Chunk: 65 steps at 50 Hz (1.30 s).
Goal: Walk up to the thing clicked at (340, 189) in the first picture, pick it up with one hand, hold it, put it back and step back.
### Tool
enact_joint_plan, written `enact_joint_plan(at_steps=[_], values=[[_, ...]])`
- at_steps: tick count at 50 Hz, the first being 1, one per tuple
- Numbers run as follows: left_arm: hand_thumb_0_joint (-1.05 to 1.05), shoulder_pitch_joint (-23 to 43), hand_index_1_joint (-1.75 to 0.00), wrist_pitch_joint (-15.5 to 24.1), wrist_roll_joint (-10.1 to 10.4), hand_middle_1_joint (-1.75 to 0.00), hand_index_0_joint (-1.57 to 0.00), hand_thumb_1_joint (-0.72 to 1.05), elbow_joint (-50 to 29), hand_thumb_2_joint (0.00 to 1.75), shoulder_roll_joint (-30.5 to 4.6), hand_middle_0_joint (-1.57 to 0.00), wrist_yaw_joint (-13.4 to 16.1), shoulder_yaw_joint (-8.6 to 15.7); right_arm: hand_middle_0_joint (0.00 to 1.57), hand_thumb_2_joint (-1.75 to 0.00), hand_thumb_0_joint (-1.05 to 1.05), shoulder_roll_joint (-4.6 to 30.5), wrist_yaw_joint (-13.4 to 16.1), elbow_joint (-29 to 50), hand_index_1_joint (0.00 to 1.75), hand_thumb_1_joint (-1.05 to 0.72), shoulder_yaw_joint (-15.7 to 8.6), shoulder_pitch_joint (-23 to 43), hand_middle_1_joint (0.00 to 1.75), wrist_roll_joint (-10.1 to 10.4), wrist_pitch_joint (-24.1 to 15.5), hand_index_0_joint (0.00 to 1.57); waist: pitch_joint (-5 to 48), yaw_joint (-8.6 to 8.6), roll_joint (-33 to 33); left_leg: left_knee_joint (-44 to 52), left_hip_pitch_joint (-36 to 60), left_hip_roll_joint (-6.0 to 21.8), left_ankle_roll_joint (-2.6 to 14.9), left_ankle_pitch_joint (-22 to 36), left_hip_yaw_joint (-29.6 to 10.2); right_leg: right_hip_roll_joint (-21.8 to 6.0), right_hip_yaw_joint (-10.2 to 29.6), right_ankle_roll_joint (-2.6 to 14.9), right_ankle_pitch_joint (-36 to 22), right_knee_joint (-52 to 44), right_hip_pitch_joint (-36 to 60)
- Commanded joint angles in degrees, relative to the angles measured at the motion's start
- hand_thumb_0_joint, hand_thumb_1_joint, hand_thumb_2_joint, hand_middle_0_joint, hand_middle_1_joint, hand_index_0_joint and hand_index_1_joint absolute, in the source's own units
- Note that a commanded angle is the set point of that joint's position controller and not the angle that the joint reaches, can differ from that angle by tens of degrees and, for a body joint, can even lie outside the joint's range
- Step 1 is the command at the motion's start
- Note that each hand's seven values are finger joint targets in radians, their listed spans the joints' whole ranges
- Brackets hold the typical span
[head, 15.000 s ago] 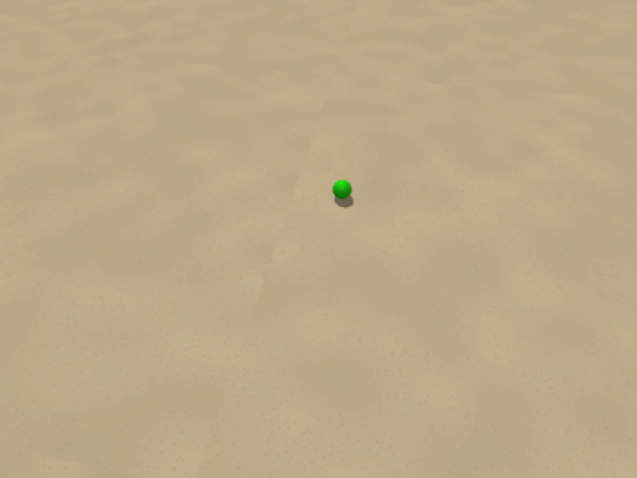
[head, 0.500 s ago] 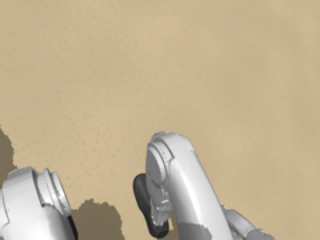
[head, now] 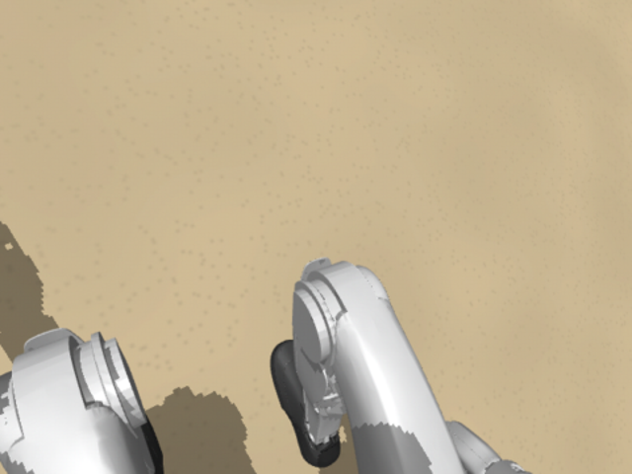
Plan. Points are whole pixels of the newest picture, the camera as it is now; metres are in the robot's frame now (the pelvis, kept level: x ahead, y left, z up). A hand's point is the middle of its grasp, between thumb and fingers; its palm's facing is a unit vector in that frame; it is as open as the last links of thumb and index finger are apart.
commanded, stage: close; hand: left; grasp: from above
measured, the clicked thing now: out of the picture +0.45 +0.35 -0.26
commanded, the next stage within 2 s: settle in 0.02 s
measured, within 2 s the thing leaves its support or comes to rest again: leaves its support in 0.52 s
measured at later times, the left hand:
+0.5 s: hand out of the picture +0.41 +0.35 -0.21, palm faces -0.42 -0.17 -0.89, open 10.8 cm
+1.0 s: hand out of the picture +0.41 +0.35 -0.12, palm faces -0.45 -0.13 -0.88, open 10.7 cm
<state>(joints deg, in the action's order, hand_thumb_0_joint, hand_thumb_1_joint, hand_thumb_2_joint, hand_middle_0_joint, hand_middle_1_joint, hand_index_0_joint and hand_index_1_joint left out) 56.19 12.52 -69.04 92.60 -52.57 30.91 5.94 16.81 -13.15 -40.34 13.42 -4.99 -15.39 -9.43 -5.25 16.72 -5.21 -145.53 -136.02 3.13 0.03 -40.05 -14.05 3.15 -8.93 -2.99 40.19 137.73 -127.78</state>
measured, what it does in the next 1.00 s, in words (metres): stands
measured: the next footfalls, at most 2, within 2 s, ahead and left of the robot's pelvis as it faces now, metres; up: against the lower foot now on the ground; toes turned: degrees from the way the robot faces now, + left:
none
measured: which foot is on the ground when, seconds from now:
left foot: down 0.00-1.00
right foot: down 0.00-1.00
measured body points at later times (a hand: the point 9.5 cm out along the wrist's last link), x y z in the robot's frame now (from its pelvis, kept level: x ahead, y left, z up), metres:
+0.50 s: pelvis +0.00 +0.00 +0.00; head +0.23 +0.12 +0.36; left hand +0.43 +0.35 -0.16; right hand +0.08 -0.25 -0.08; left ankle +0.07 +0.13 -0.27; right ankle +0.10 -0.12 -0.27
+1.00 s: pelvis -0.01 -0.01 +0.03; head +0.21 +0.09 +0.42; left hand +0.43 +0.35 -0.06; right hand +0.10 -0.27 -0.07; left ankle +0.06 +0.13 -0.27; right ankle +0.10 -0.12 -0.27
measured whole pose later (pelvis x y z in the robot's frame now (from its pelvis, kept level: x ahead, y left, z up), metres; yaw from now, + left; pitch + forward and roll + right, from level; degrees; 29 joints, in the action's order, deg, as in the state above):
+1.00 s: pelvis -0.01 -0.01 +0.03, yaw +5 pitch +32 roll -9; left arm 51.9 10.7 -68.8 76.8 -42.8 15.9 3.7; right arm 16.3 -9.6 -41.0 4.3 -7.7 -7.8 -3.1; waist 2.9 11.2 -0.8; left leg -137.2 -132.0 2.9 0.0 -37.8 -9.1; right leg 1.6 -5.4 -1.9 39.6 132.9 -125.6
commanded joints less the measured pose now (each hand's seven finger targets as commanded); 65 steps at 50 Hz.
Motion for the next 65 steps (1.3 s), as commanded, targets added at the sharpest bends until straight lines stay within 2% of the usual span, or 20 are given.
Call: enact_joint_plan(at_steps=[1,6,8,13,17,20,21,27,29,30,31,32,33,37,43,45,53,57,61,65], values=[[0.0,6.2,-0.87,0.8,0.2,-0.89,-0.64,0.24,-0.7,0.81,-8.4,-0.61,-0.7,0.1,0.2,-0.9,0.0,17.0,0.5,-0.9,0.3,-0.9,-5.1,-10.3,0.3,0.6,0.3,0.2,35.8,0.55,21.5,15.0,26.4,-0.3,0.92,10.8,6.3,3.0,-5.0,3.99,-14.7,-13.2,19.3],[0.0,7.5,-0.86,1.7,-0.9,-0.89,-0.71,0.34,0.0,0.84,-8.0,-0.69,-0.6,-0.9,0.2,-0.9,0.0,16.9,0.5,-0.4,0.3,-0.9,-4.4,-10.2,0.3,0.5,0.8,0.2,32.9,1.96,20.0,14.9,25.5,-0.4,1.09,10.0,6.0,2.7,-5.4,3.87,-14.1,-13.1,17.7],[0.0,9.2,-0.93,2.3,-0.9,-0.96,-0.7,0.26,-1.5,0.89,-10.0,-0.67,-0.1,0.2,0.2,-0.9,0.0,17.3,0.9,-0.3,0.3,-0.92,-4.5,-9.6,0.3,0.7,0.9,0.2,33.6,1.12,21.3,15.5,25.9,-0.4,0.91,8.9,5.9,2.7,-5.5,4.16,-12.8,-13.1,17.0],[0.0,9.0,-0.95,2.0,-2.2,-0.98,-0.71,0.29,-1.2,0.92,-9.0,-0.69,-0.2,-0.6,0.2,-0.9,0.0,17.1,1.1,-0.4,0.3,-0.92,-4.8,-9.4,0.3,0.4,0.7,0.2,33.7,1.09,23.2,15.8,27.6,-0.5,0.44,8.1,5.8,2.4,-5.6,4.34,-12.1,-12.1,15.5],[0.0,10.8,-0.96,1.7,-2.9,-0.98,-0.75,0.33,-4.9,0.97,-10.8,-0.73,0.7,1.6,0.2,-0.9,0.0,17.4,1.3,-0.3,0.3,-0.92,-5.5,-9.6,0.3,0.5,1.0,0.2,39.6,-0.32,27.6,16.6,32.8,-0.4,-0.33,12.1,5.3,2.1,-6.0,4.6,-15.1,-10.9,16.2],[0.0,11.1,-0.92,1.3,-3.4,-0.93,-0.75,0.33,-6.8,0.93,-11.8,-0.73,1.5,2.7,0.2,-0.9,0.0,16.9,1.2,-0.5,0.3,-0.91,-5.9,-9.2,0.3,0.6,1.4,0.2,39.3,-0.51,27.4,16.0,30.6,-0.3,-0.1,11.5,6.1,2.3,-5.2,4.68,-15.0,-11.0,16.2],[0.0,12.1,-0.92,1.3,-3.7,-0.93,-0.75,0.33,-10.0,0.94,-13.5,-0.73,2.0,4.3,0.2,-0.9,0.0,17.1,1.3,-0.5,0.3,-0.91,-6.4,-9.9,0.3,0.7,1.5,0.2,41.1,-1.2,28.5,16.2,31.4,-0.4,-0.11,12.4,6.5,2.3,-5.1,4.74,-15.6,-11.1,16.5],[0.0,10.6,-0.86,0.3,-3.5,-0.87,-0.77,0.34,-20.2,0.89,-14.6,-0.76,2.2,7.7,0.2,-0.9,0.0,16.7,1.1,-1.0,0.3,-0.91,-10.0,-10.5,0.3,2.3,1.5,0.2,44.6,-2.68,31.7,15.8,32.6,-0.4,-0.03,13.1,8.4,1.8,-2.8,5.13,-16.0,-12.0,16.4],[0.0,11.7,-0.84,-0.1,-2.3,-0.85,-0.76,0.32,-22.9,0.86,-8.7,-0.75,0.6,3.5,0.2,-0.91,0.0,15.7,1.0,0.6,0.3,-0.92,-10.7,-8.5,0.3,3.2,1.3,0.2,44.3,-2.47,31.2,17.2,32.6,-0.4,0.03,11.5,8.3,1.6,-3.0,5.31,-14.3,-12.7,14.2],[0.0,11.0,-0.85,-0.6,-2.3,-0.85,-0.76,0.32,-23.5,0.87,-10.6,-0.75,0.1,4.7,0.2,-0.9,0.0,15.7,1.2,-0.1,0.3,-0.91,-11.3,-9.1,0.3,3.6,1.6,0.2,46.5,-3.45,30.3,17.0,32.8,-0.4,0.35,11.4,8.5,1.8,-2.2,5.14,-14.0,-13.5,15.2],[0.0,10.0,-0.84,-1.1,-1.8,-0.85,-0.76,0.32,-23.0,0.87,-8.9,-0.75,-0.7,3.8,0.2,-0.9,0.0,15.4,1.4,0.1,0.3,-0.91,-11.6,-9.8,0.3,4.1,1.7,0.2,46.1,-3.65,29.4,17.6,31.9,-0.8,0.45,11.2,8.9,1.5,-2.1,5.06,-13.7,-14.0,15.2],[0.0,10.2,-0.85,-1.7,-1.3,-0.86,-0.78,0.36,-21.4,0.85,-10.0,-0.76,-1.3,4.7,0.2,-0.9,0.0,15.8,1.6,-1.2,0.3,-0.91,-12.4,-10.5,0.3,4.4,2.0,0.2,44.5,-3.54,28.0,17.9,31.2,-0.7,0.56,9.6,8.6,1.2,-2.1,5.06,-12.3,-14.1,13.5],[0.0,10.2,-0.86,-2.2,-1.3,-0.87,-0.78,0.36,-21.4,0.88,-7.3,-0.77,-2.2,2.8,0.2,-0.9,0.0,14.9,1.7,-1.0,0.3,-0.91,-12.3,-11.2,0.3,4.3,2.3,0.2,45.7,-3.7,27.4,17.8,30.8,-0.7,0.7,9.9,8.9,1.5,-1.4,5.06,-12.4,-14.8,14.8],[0.0,12.1,-0.87,-3.9,0.9,-0.89,-0.81,0.39,-20.5,0.89,-3.0,-0.8,-6.3,-0.5,0.2,-0.9,0.0,14.4,2.2,-0.6,0.3,-0.91,-13.1,-12.2,0.3,5.7,3.3,0.2,44.9,-3.26,21.9,19.3,30.5,-1.1,1.25,9.9,9.0,1.3,-1.3,4.86,-12.5,-17.0,16.1],[0.0,12.6,-0.9,-3.4,1.6,-0.92,-0.89,0.49,-22.8,0.9,-5.0,-0.87,-11.8,-0.6,0.2,-0.9,0.0,13.7,3.3,-0.7,0.3,-0.92,-13.7,-13.7,0.3,7.5,5.0,0.2,46.1,-4.79,18.6,20.3,30.9,-1.5,1.58,11.7,10.0,0.9,0.2,4.73,-13.6,-18.6,20.4],[0.0,13.8,-0.91,-2.7,1.5,-0.93,-0.92,0.52,-24.3,0.91,-4.9,-0.89,-12.7,-0.8,0.2,-0.91,0.0,13.6,3.8,-0.3,0.3,-0.92,-13.6,-13.8,0.3,7.7,5.4,0.2,45.4,-4.44,18.5,20.6,30.8,-1.7,1.59,11.5,10.3,0.8,0.2,4.72,-13.4,-19.4,20.6],[0.0,16.3,-0.89,-1.0,0.1,-0.91,-0.94,0.55,-28.8,0.95,-7.6,-0.93,-13.0,0.9,0.2,-0.9,0.0,13.1,5.4,0.5,0.3,-0.91,-13.6,-13.1,0.3,8.5,7.1,0.2,47.0,-5.82,23.8,24.1,35.4,-2.0,0.78,10.3,10.4,0.1,-0.1,5.59,-11.4,-19.3,17.9],[0.0,16.1,-0.9,-1.2,-0.3,-0.91,-0.95,0.56,-27.6,0.98,-6.9,-0.94,-12.9,0.0,0.2,-0.9,0.0,12.7,6.1,0.4,0.3,-0.91,-13.8,-13.3,0.3,8.7,7.6,0.2,47.0,-5.59,23.6,25.2,35.5,-2.1,0.96,8.5,10.6,0.0,0.2,5.51,-9.9,-20.3,17.3],[0.0,15.9,-0.86,-1.8,0.5,-0.89,-0.96,0.47,-26.0,0.85,-5.6,-0.94,-13.2,-1.0,0.2,-0.91,0.0,12.5,6.7,0.3,0.3,-0.94,-14.1,-13.9,0.3,8.9,7.7,0.2,46.1,-5.5,21.9,26.4,35.1,-2.4,1.09,6.3,11.0,0.0,0.9,5.62,-7.3,-22.5,17.6],[0.0,14.7,-0.89,-3.2,2.9,-0.9,-1.0,0.61,-28.7,0.97,-5.4,-0.99,-15.4,-0.7,0.2,-0.91,0.0,12.7,7.0,0.3,0.3,-0.92,-15.1,-15.3,0.3,9.6,7.7,0.2,49.1,-6.72,22.8,28.4,38.0,-2.5,1.14,7.8,11.2,-0.5,1.1,5.44,-9.2,-23.4,19.5]])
